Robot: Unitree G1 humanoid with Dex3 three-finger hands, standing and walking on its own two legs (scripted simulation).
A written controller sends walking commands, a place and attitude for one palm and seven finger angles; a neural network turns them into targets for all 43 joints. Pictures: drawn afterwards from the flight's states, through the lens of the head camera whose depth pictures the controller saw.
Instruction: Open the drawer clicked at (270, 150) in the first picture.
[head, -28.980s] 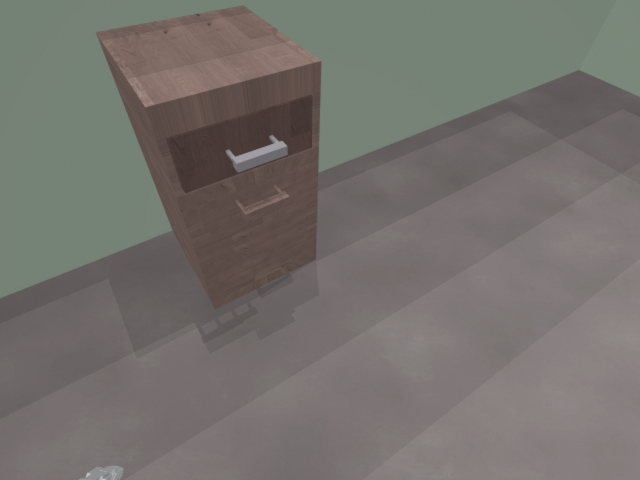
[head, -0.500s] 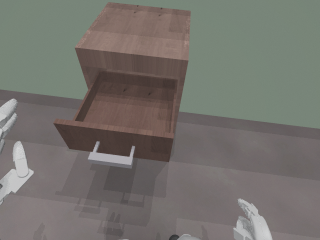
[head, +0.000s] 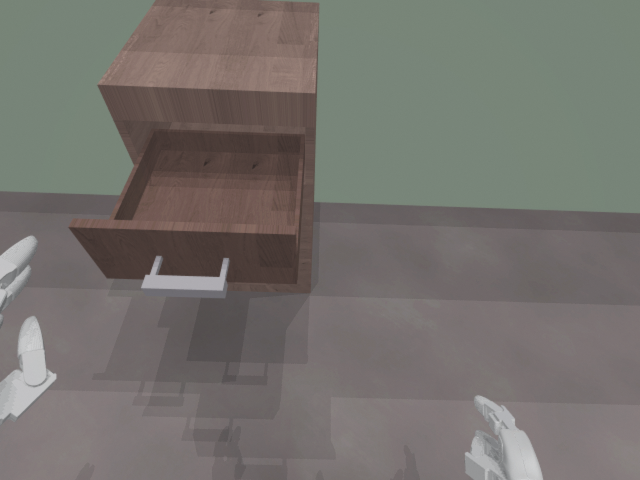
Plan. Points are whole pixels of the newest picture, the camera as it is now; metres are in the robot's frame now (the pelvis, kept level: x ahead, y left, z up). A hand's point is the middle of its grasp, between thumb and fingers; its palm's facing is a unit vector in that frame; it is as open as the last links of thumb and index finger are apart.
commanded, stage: stop stepping back and stand still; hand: left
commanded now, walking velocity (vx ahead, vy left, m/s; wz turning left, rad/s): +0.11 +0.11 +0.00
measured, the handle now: (188, 274) +0.47 +0.24 -0.14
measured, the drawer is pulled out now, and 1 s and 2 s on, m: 0.30 0.30 0.30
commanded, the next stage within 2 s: let the arm hang, fingers relaxed in 0.52 s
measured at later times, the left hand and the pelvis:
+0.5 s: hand out of the picture +0.13 +0.25 +0.15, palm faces +0.40 -0.81 -0.42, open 7.4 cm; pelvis -0.05 +0.01 +0.00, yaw +2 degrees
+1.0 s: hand out of the picture +0.00 +0.20 -0.18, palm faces +0.07 -0.98 -0.19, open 6.9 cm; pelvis -0.04 +0.02 +0.00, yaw +3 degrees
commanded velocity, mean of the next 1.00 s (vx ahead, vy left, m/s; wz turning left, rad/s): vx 0.05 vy -0.01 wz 0.00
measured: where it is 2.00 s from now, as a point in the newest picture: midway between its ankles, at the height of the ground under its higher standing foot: outside the picture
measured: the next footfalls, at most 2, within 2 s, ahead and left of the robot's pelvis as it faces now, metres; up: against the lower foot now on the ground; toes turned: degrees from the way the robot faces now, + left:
left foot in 0.08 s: +0.00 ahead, +0.13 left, +0.00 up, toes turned +4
